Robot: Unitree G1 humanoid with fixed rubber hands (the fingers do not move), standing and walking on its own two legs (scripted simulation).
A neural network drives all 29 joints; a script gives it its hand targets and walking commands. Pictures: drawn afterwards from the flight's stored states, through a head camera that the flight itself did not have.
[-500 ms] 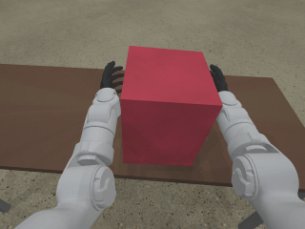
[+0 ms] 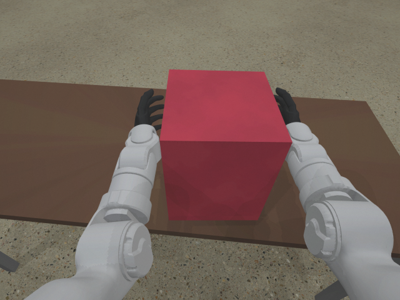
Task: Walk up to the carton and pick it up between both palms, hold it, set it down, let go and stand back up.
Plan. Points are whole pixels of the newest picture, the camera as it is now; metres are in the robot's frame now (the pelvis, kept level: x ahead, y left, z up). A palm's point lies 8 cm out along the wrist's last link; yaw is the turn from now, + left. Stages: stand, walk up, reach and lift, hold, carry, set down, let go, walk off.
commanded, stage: set down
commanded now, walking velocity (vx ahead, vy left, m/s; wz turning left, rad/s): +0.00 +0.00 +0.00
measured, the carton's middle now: (215, 148) +0.42 +0.00 +0.09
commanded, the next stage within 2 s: none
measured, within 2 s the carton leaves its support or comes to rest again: rests again in 0.88 s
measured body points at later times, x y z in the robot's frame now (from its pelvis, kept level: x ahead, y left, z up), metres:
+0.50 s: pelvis +0.00 +0.00 +0.00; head +0.01 +0.00 +0.45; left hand +0.42 +0.15 +0.12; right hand +0.45 -0.14 +0.13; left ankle -0.01 +0.12 -0.74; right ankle +0.01 -0.10 -0.74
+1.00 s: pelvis +0.00 +0.00 +0.00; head +0.02 +0.00 +0.45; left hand +0.42 +0.15 +0.10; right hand +0.45 -0.14 +0.10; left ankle -0.01 +0.12 -0.74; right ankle +0.01 -0.10 -0.74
